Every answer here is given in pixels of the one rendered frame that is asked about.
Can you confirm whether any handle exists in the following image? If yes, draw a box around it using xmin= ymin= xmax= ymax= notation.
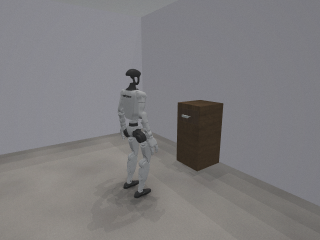
xmin=181 ymin=114 xmax=191 ymax=118

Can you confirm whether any left robot hand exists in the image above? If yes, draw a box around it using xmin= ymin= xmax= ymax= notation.
xmin=120 ymin=126 xmax=129 ymax=140

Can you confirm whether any right robot hand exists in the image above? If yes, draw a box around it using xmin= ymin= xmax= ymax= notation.
xmin=148 ymin=137 xmax=158 ymax=156

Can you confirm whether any cabinet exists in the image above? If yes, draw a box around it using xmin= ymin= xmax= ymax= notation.
xmin=176 ymin=100 xmax=224 ymax=172

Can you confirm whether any robot right upper arm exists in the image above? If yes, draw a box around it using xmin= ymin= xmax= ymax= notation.
xmin=136 ymin=90 xmax=147 ymax=119

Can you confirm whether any drawer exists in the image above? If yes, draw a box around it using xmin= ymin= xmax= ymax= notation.
xmin=178 ymin=107 xmax=199 ymax=126

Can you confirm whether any left robot forearm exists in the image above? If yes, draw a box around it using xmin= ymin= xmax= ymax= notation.
xmin=117 ymin=111 xmax=126 ymax=128

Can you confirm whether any right robot forearm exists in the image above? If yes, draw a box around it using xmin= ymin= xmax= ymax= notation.
xmin=141 ymin=112 xmax=153 ymax=139

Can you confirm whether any left robot shin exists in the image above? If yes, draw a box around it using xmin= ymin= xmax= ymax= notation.
xmin=127 ymin=155 xmax=138 ymax=184

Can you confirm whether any robot left thigh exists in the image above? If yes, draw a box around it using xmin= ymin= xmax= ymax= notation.
xmin=123 ymin=129 xmax=139 ymax=162

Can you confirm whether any robot left upper arm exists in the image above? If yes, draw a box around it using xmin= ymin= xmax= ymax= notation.
xmin=118 ymin=89 xmax=125 ymax=113

